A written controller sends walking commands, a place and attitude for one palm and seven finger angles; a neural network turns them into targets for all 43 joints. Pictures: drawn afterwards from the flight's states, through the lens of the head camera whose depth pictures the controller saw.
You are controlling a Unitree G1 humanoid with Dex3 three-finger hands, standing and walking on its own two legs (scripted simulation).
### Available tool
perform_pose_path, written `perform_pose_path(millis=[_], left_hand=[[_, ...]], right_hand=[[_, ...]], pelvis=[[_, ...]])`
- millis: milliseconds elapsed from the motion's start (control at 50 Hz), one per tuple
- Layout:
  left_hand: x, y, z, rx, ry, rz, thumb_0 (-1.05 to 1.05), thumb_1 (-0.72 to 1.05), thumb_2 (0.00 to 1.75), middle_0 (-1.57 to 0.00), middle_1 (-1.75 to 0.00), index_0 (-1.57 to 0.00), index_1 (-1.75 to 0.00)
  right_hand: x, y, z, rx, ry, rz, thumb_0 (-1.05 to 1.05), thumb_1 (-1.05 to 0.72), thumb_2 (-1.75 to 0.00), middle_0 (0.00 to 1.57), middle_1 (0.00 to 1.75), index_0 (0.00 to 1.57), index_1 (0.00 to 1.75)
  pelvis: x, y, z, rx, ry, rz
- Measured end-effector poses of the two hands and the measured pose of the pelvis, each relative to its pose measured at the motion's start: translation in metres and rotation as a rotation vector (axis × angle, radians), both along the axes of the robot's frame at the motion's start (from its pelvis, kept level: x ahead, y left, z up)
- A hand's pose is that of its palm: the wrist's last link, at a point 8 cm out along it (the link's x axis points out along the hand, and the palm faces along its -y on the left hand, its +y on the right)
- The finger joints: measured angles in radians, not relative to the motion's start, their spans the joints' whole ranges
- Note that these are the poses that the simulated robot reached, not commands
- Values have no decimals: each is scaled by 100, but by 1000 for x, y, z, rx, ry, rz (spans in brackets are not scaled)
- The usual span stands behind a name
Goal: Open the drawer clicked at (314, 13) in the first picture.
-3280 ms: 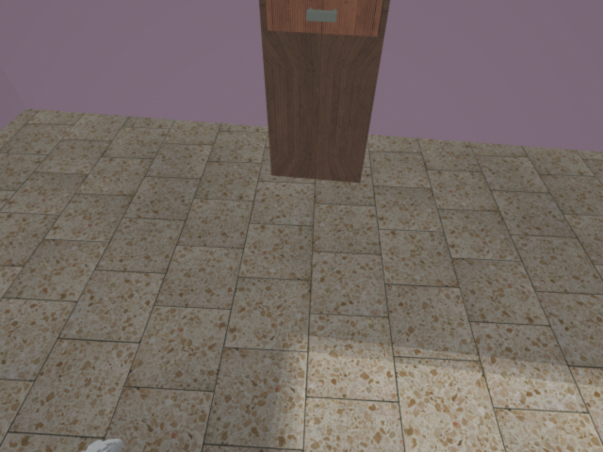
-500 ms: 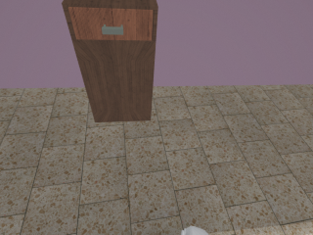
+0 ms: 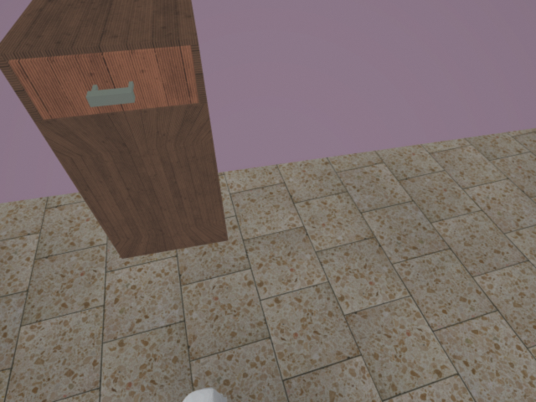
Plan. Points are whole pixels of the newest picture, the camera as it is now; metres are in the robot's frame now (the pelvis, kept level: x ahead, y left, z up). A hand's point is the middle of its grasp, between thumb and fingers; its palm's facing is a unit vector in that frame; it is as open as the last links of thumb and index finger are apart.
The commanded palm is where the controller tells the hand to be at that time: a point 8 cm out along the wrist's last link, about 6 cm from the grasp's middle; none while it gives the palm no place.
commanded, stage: turn to face it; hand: left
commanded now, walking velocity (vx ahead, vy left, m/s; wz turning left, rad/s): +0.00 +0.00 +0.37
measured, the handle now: (112, 91) +0.81 +0.42 +0.03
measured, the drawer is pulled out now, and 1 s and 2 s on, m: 0.00 0.00 0.00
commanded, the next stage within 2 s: take the last steps up to it in 0.42 s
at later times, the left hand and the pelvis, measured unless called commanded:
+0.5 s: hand out of the picture +0.09 +0.22 -0.17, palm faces +0.18 -0.96 -0.21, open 7.4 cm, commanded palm none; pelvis +0.07 +0.02 +0.00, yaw +7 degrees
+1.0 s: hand out of the picture +0.00 +0.19 -0.18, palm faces +0.37 -0.92 -0.14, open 7.4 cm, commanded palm none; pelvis +0.13 +0.05 -0.01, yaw +15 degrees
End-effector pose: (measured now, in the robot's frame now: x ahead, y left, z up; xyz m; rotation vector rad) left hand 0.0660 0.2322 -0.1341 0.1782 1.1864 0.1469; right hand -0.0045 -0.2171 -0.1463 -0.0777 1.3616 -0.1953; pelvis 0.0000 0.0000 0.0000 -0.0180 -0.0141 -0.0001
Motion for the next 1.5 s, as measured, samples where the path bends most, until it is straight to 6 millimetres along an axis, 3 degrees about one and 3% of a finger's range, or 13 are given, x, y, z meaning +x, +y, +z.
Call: perform_pose_path(millis=[160, 300, 440, 580, 780, 880, 1020, 1060, 1120, 1240, 1340, 1420, 1500], left_hand=[[-7, 17, -33, -76, 96, 124, 0, 92, 90, -20, -30, -20, -30], [-13, 30, -30, -83, 191, 169, 1, 91, 90, -20, -30, -20, -30], [-1, 34, -13, -39, 161, 192, 1, 91, 90, -19, -30, -20, -30], [10, 18, -5, 22, 81, 209, 1, 91, 90, -19, -30, -20, -30], [-27, -16, 5, -36, 127, 299, 1, 90, 90, -20, -30, -20, -30], [-55, -19, 0, -86, 211, 369, 1, 90, 90, -20, -30, -20, -30], [-82, 6, -20, -152, 388, 415, 1, 90, 90, -20, -30, -20, -30], [-70, 20, -18, -147, 406, 386, 1, 90, 90, -20, -30, -20, -30], [-28, 46, -14, -123, 350, 349, 1, 91, 90, -20, -30, -20, -30], [89, 87, -6, -55, 131, 294, 1, 91, 90, -19, -30, -19, -30], [188, 98, 0, -11, -3, 221, 1, 91, 90, -19, -30, -19, -30], [248, 94, -4, 18, -91, 183, 1, 91, 90, -19, -30, -19, -30], [260, 84, -1, 3, -89, 208, 0, 91, 90, -19, -30, -20, -30]], right_hand=[[100, 3, 8, -91, -75, 135, 2, -94, -90, 20, 30, 20, 30], [148, 27, 17, -94, -113, 196, 1, -92, -90, 20, 30, 20, 30], [172, 26, 19, -65, -138, 213, 1, -92, -90, 21, 30, 20, 30], [176, 5, 0, -11, -127, 221, 1, -91, -90, 21, 30, 20, 30], [181, -12, 10, -9, -49, 280, 1, -91, -90, 20, 30, 20, 30], [200, 3, 15, -33, -12, 339, 1, -91, -90, 20, 30, 20, 30], [245, 58, 13, -59, -100, 382, 1, -91, -90, 20, 30, 20, 30], [247, 69, 16, -56, -120, 354, 1, -91, -90, 20, 30, 20, 30], [242, 74, 20, -67, -98, 313, 1, -93, -90, 20, 30, 20, 30], [218, 83, 12, -32, 54, 271, 1, -92, -90, 20, 30, 20, 30], [212, 85, -3, 13, 163, 213, 1, -91, -90, 20, 30, 20, 30], [226, 80, -21, 41, 219, 184, 1, -91, -90, 21, 30, 20, 30], [272, 77, -19, 31, 176, 203, 1, -91, -90, 20, 30, 20, 30]], pelvis=[[49, 25, -13, -37, -23, 64], [66, 37, -6, -12, -2, 87], [74, 32, 2, -3, 5, 115], [78, 6, -6, 31, -3, 147], [96, 1, 7, 29, 5, 219], [109, 17, 7, 22, 17, 254], [132, 59, -7, 8, 17, 252], [141, 67, -4, 7, 12, 238], [155, 76, 2, 9, 8, 236], [190, 85, 5, 28, 3, 237], [229, 83, -3, 45, -8, 224], [262, 76, -19, 42, -21, 223], [282, 74, -13, 26, -30, 231]])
